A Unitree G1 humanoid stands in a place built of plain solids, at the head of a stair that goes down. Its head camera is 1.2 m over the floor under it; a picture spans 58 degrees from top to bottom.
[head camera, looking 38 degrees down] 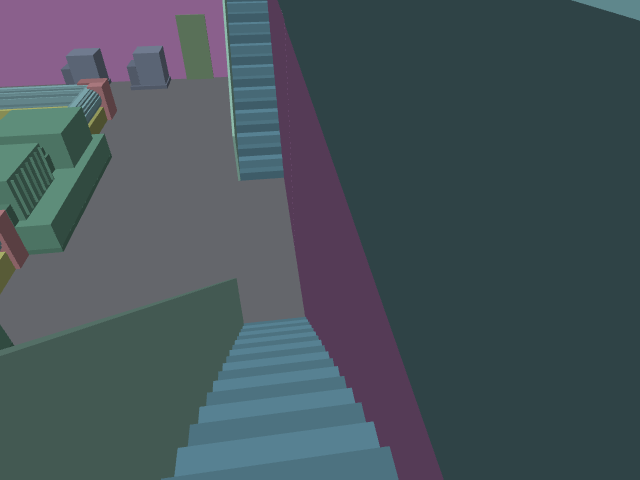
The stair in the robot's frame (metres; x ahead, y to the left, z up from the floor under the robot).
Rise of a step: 0.19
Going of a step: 0.22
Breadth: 0.92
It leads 8 degrees to the left of straight ahead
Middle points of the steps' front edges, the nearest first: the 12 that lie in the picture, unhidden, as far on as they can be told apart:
0.82 0.17 -0.58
1.04 0.20 -0.77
1.26 0.23 -0.96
1.48 0.26 -1.16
1.70 0.29 -1.35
1.91 0.32 -1.54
2.13 0.35 -1.74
2.35 0.38 -1.93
2.57 0.41 -2.12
2.78 0.44 -2.31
3.00 0.48 -2.51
3.22 0.51 -2.70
